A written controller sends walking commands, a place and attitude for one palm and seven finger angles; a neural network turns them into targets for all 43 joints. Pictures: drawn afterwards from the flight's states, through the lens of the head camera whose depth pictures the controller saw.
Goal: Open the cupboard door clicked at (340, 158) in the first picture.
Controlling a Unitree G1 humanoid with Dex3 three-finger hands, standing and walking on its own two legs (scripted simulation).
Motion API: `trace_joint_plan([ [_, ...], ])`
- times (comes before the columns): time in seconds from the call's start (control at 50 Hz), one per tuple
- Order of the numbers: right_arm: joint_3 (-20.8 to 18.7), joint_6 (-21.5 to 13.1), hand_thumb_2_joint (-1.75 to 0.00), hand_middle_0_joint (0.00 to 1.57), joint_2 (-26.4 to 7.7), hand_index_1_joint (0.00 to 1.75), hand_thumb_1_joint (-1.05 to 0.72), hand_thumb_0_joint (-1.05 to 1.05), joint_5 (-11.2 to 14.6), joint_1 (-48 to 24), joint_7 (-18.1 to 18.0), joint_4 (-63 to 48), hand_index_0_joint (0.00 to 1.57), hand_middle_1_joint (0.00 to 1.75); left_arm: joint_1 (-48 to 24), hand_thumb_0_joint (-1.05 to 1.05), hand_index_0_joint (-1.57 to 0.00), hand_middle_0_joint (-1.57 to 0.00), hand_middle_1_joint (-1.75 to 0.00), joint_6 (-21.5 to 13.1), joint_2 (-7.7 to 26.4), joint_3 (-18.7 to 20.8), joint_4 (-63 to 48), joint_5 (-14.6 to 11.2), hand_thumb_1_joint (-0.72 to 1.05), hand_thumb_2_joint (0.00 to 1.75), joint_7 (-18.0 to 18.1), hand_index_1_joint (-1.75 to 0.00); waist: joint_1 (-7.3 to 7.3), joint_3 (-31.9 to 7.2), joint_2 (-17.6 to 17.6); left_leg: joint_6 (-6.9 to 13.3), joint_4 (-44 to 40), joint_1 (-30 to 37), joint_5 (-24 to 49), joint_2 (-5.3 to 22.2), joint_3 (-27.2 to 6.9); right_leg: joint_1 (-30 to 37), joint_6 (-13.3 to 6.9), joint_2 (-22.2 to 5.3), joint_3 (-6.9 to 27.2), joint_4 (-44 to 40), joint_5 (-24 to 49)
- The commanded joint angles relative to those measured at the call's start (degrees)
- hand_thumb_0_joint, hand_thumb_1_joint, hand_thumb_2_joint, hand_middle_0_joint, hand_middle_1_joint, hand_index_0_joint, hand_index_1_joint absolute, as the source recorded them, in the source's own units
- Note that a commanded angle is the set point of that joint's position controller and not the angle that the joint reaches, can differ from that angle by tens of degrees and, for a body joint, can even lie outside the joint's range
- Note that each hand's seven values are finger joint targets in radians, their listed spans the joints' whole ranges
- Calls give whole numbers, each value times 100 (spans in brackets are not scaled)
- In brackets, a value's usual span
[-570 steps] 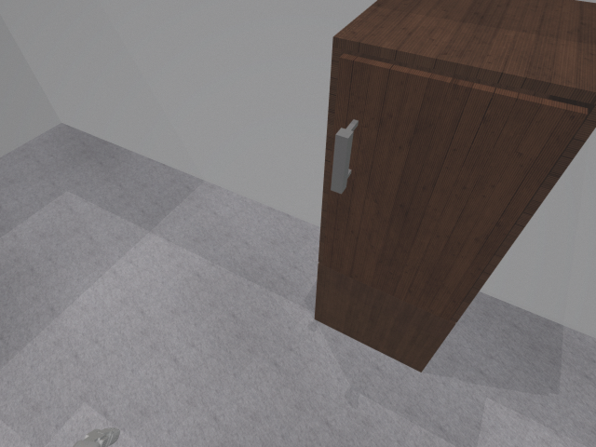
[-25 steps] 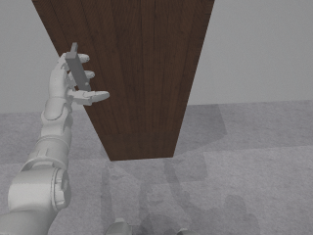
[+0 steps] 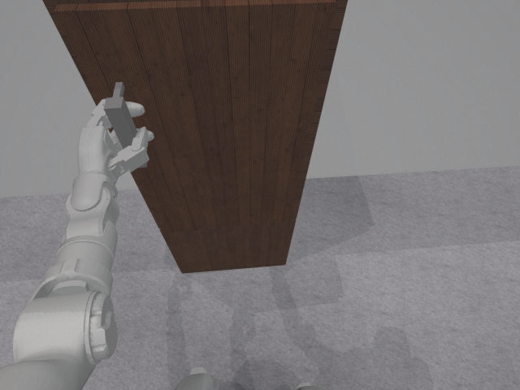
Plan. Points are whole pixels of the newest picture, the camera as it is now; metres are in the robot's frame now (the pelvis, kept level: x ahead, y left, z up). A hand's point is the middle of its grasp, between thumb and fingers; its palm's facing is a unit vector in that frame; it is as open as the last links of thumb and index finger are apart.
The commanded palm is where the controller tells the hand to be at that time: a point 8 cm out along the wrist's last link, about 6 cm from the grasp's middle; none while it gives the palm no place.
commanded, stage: pull the door open along its arc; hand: left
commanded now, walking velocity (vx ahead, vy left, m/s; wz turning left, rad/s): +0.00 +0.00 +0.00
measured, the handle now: (129, 126) +0.52 +0.19 +0.10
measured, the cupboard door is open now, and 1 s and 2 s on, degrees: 2 40 40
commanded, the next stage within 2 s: open thumb and fingers to let go in 1.18 s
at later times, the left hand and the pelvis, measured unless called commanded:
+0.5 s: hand (150, 191) +0.38 +0.14 +0.10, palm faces +0.06 -1.00 +0.04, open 6.4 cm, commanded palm +0.32 +0.20 +0.10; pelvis +0.01 +0.00 +0.01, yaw -1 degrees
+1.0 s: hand (215, 249) +0.29 +0.05 +0.10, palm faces +0.35 -0.94 -0.03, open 6.3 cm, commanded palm +0.22 +0.07 +0.10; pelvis +0.02 -0.03 +0.02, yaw +3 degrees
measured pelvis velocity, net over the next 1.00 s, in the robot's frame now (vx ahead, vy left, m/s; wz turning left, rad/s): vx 0.02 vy -0.03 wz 0.06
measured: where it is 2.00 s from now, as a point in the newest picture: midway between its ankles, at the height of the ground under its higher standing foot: outside the picture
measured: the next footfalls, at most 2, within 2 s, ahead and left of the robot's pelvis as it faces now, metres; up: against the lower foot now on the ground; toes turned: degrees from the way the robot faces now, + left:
none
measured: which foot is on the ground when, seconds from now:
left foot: down 0.00-1.00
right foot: down 0.00-1.00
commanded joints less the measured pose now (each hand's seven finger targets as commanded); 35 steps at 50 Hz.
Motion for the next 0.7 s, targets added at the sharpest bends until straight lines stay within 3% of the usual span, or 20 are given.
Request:
trace_joint_plan([
  [0.0,-313,-174,-90,20,-846,30,-90,0,-11,417,-78,-442,20,30,-2719,0,-40,-40,-135,-519,1041,-80,-1387,-23,90,90,-82,-135,-105,-2107,146,291,-297,2451,1752,-382,-189,-156,12,252,-29,-758,2633],
  [0.02,-316,-168,-90,20,-861,30,-90,0,-16,426,-91,-398,20,30,-2765,0,-40,-40,-135,-500,1119,-34,-1226,-5,90,90,-77,-135,-131,-1999,111,288,-297,2378,1628,-378,-194,-206,16,244,-22,-778,2515],
  [0.04,-311,-157,-90,20,-905,30,-90,0,-27,469,-109,-378,20,30,-2757,0,-40,-40,-135,-508,1442,204,-1137,27,90,90,-69,-135,-75,-2022,49,291,-314,2291,1570,-373,-210,-154,14,233,-1,-772,2456],
  [0.12,-307,-165,-90,20,-840,30,-90,0,-17,348,-101,-536,20,30,-2176,0,-40,-40,-135,-528,1182,102,-1396,-56,90,90,-187,-135,85,-2339,222,275,-319,2493,1864,-391,-142,75,-3,221,-15,-717,2737],
  [0.18,-313,-166,-90,20,-840,30,-90,0,1,275,-75,-681,20,30,-1573,0,-40,-40,-135,-477,1094,107,-1718,-177,90,90,-244,-135,197,-2384,13,303,-356,2455,1961,-418,-105,358,-5,243,-17,-742,2966],
  [0.28,-321,-207,-90,20,-797,30,-90,0,71,16,-46,-977,20,30,-174,0,-40,-40,-135,-293,793,-18,-2670,-375,90,90,-258,-135,432,-2292,-188,324,-517,2355,2011,-455,28,895,16,217,-2,-821,3375],
  [0.36,-311,-288,-90,20,-700,30,-90,0,137,-253,-7,-1164,20,30,1041,0,-40,-40,-135,-108,390,-293,-3679,-498,90,90,-211,-135,529,-1881,-120,311,-671,2421,2081,-447,119,1015,46,184,-25,-921,3601],
  [0.4,-295,-333,-90,20,-690,30,-90,0,138,-370,-9,-1257,20,30,1501,0,-40,-40,-135,-35,367,-270,-4077,-533,90,90,-138,-135,573,-1786,-352,318,-768,2349,1993,-471,121,1171,67,168,-35,-950,3629],
  [0.42,-271,-397,-90,20,-466,30,-90,0,109,-614,-21,-1250,20,30,1410,0,-40,-40,-135,75,158,475,-4415,-889,90,90,652,-135,1074,-1732,-354,237,-833,2153,1908,-480,169,1296,63,155,-98,-1035,3346],
  [0.44,-243,-448,-90,20,-459,30,-90,0,76,-657,13,-1251,20,30,1707,0,-40,-40,-135,199,-324,-97,-4567,-678,90,90,1027,-135,849,-1550,-125,210,-897,2317,1885,-482,176,1220,54,165,-147,-1017,3236],
  [0.48,-248,-486,-90,20,-464,30,-90,0,-17,-684,71,-1244,20,30,2343,0,-40,-40,-135,288,-385,-173,-4912,-324,90,90,1670,-135,875,-1409,-476,213,-887,2285,1934,-451,120,1201,54,161,-180,-1006,3105],
  [0.54,-233,-424,-90,20,-356,30,-90,0,-138,-907,152,-1326,20,30,2623,0,-40,-40,-135,437,-979,-751,-5662,138,90,90,2452,-135,850,-1488,-235,182,-906,2461,2001,-446,141,1251,31,85,-168,-970,3139],
  [0.56,-232,-393,-90,20,-341,30,-90,0,-186,-975,166,-1360,20,30,2826,0,-40,-40,-135,531,-1162,-922,-5816,284,90,90,2702,-135,847,-1510,-284,186,-903,2509,2012,-442,146,1282,36,68,-170,-982,3168],
  [0.58,-226,-352,-90,20,-345,30,-90,0,-238,-1007,152,-1370,20,30,2959,0,-40,-40,-135,630,-1258,-1007,-5860,394,90,90,2970,-135,799,-1408,-608,201,-884,2447,1980,-425,102,1326,50,66,-170,-1033,3149],
  [0.6,-220,-296,-90,20,-314,30,-90,0,-255,-1114,155,-1404,20,30,3009,0,-40,-40,-135,742,-1527,-1275,-6022,528,90,90,3204,-135,775,-1362,-579,186,-905,2478,1955,-415,105,1311,53,29,-163,-1047,3139],
  [0.66,-205,-131,-90,20,-257,30,-90,0,-320,-1255,141,-1488,20,30,3143,0,-40,-40,-135,1036,-2017,-1881,-6469,915,90,90,3701,-135,686,-1263,-405,160,-907,2618,1887,-402,90,1271,24,-20,-158,-1113,3036],
  [0.68,-203,-87,-90,20,-255,30,-90,0,-364,-1260,116,-1507,20,30,3306,0,-40,-40,-135,1131,-2123,-2022,-6512,1029,90,90,3821,-135,660,-1252,-605,179,-899,2615,1841,-405,68,1328,26,-22,-154,-1172,3001],
])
